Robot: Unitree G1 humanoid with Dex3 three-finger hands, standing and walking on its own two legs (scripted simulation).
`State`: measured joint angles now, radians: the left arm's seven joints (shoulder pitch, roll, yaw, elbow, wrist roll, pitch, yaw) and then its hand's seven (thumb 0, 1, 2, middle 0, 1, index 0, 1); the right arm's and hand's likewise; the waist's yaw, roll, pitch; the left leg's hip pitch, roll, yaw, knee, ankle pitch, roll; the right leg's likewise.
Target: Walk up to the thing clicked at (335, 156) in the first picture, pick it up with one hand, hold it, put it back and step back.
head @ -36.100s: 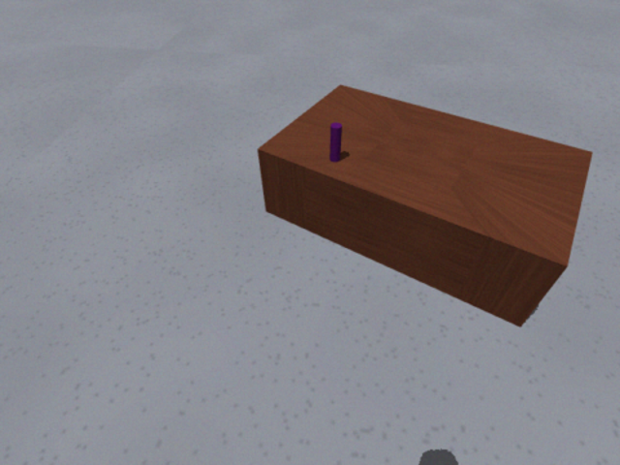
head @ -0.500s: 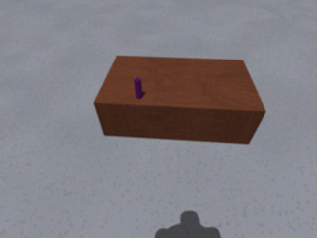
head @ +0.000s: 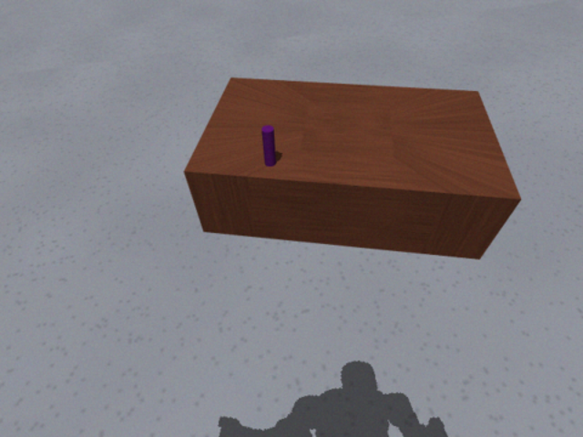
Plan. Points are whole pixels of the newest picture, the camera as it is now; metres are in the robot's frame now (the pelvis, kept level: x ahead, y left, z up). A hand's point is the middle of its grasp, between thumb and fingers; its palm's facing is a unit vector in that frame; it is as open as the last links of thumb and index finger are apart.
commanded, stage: step back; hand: left
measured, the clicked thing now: (269, 146) +1.10 +0.12 -0.32
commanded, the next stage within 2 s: stand in 0.18 s
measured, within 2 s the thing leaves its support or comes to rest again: neither
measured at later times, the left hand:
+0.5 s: hand out of the picture +0.09 +0.26 -0.13, palm faces -0.03 -0.94 -0.33, open 7.4 cm
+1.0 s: hand out of the picture +0.08 +0.25 -0.13, palm faces -0.07 -0.94 -0.34, open 7.4 cm
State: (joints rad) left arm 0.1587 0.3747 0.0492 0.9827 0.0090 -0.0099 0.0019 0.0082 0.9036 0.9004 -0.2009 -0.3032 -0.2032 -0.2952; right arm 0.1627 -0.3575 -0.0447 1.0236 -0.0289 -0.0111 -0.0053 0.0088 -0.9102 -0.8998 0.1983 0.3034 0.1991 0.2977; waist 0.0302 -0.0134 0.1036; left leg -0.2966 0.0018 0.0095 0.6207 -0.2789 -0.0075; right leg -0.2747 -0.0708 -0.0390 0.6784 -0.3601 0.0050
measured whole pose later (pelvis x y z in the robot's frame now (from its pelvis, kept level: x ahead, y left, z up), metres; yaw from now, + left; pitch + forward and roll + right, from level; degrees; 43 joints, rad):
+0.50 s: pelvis +0.01 +0.01 +0.02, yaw -1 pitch -3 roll +0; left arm 0.09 0.35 0.00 1.13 0.01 -0.02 -0.02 0.01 0.91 0.90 -0.20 -0.30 -0.20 -0.29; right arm 0.05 -0.34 -0.01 1.12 -0.01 -0.02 0.01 0.01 -0.91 -0.90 0.20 0.30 0.20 0.30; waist 0.01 0.00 0.07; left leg -0.15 0.02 0.02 0.37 -0.17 -0.01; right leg -0.10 -0.05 -0.03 0.37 -0.21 0.03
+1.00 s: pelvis +0.00 +0.00 +0.02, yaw -1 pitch -3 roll +0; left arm 0.11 0.36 -0.01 1.14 0.02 -0.02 -0.02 0.01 0.91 0.90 -0.20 -0.30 -0.20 -0.29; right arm 0.11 -0.34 -0.01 1.16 -0.01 -0.01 0.02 0.01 -0.91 -0.90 0.20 0.30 0.20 0.30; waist -0.01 0.00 0.05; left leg -0.15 0.03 0.02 0.33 -0.13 -0.02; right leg -0.11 -0.03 -0.03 0.33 -0.17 0.02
